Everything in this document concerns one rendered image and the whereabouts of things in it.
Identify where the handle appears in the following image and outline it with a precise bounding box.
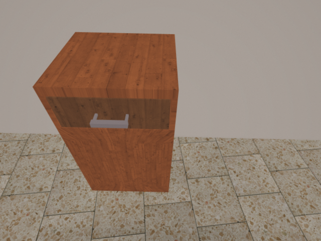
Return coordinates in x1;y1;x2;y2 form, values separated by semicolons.
90;113;129;129

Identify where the drawer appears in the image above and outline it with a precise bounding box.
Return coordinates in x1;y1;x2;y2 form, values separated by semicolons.
46;96;171;130

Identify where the cabinet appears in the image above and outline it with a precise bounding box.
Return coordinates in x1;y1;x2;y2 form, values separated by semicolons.
33;32;179;192

